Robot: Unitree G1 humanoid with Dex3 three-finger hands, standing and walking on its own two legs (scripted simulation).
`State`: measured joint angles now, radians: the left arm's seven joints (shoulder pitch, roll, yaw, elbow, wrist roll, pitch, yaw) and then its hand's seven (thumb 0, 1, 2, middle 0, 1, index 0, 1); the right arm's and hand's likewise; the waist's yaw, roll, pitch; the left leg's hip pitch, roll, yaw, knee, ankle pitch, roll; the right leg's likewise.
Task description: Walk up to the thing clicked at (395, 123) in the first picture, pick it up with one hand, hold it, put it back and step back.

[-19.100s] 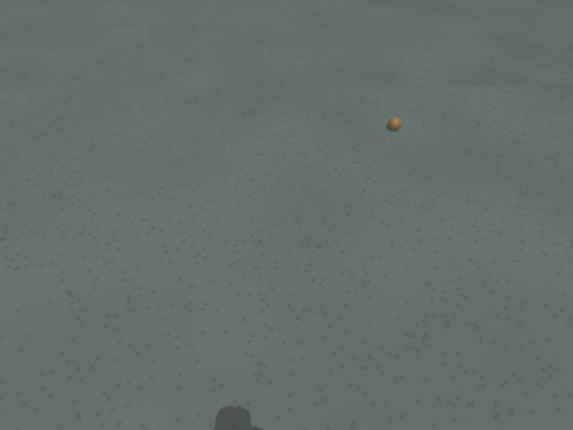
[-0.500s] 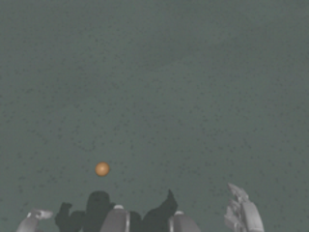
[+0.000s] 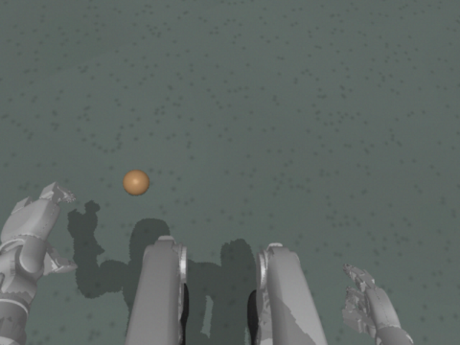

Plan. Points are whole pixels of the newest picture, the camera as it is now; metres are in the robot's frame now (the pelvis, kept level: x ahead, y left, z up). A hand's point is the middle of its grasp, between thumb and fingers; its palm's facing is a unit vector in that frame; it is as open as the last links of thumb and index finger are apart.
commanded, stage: rise first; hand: left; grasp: from above
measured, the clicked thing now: (136, 182) +0.50 +0.28 -0.45
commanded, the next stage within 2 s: none
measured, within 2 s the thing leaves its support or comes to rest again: neither
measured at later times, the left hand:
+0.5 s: hand (84, 207) +0.37 +0.33 -0.25, palm faces -0.46 -0.13 -0.88, open 14.0 cm
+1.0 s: hand (95, 194) +0.42 +0.34 -0.31, palm faces -0.45 -0.05 -0.89, open 14.2 cm
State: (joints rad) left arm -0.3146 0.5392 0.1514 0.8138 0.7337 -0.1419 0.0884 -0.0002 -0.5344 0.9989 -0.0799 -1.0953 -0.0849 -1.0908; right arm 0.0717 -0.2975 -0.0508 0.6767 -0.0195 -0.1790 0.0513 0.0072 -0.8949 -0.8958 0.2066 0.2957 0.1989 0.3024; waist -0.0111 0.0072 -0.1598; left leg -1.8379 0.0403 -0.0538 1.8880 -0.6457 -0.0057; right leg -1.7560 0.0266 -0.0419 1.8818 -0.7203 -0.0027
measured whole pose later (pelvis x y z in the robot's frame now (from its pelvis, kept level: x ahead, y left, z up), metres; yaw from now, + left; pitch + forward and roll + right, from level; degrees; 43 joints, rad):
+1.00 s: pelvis -0.02 +0.01 -0.15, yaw -7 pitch +33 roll -9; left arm -0.83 0.85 0.19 1.32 1.27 -0.34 0.35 0.00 -0.54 1.01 -0.07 -1.03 -0.08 -1.03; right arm 0.07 -0.26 0.04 0.75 -0.16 -0.01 0.12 0.00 -0.92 -0.90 0.21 0.30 0.20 0.30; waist -0.14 -0.05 -0.03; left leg -2.31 0.05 -0.15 2.37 -0.66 0.00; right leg -2.18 0.06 -0.12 2.31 -0.72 0.02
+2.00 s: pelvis -0.02 +0.01 -0.17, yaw -8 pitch +32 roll -10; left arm -0.90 0.90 0.18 1.41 1.28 -0.31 0.38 0.00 -0.56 1.02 -0.08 -1.05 -0.08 -1.05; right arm 0.09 -0.27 0.11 0.74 -0.17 -0.02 0.14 0.00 -0.92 -0.90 0.21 0.30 0.20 0.30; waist -0.20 -0.06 0.02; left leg -2.35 0.05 -0.18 2.44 -0.67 0.00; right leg -2.21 0.07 -0.14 2.36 -0.72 0.02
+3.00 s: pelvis -0.02 +0.01 -0.17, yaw -9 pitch +31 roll -11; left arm -0.92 0.93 0.16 1.41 1.26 -0.29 0.34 0.00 -0.56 1.03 -0.09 -1.06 -0.09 -1.06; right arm 0.10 -0.28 0.13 0.71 -0.16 -0.03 0.15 0.00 -0.92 -0.90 0.21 0.30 0.20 0.30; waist -0.21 -0.06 0.02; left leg -2.35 0.05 -0.19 2.44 -0.66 0.01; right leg -2.21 0.07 -0.14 2.35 -0.71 0.03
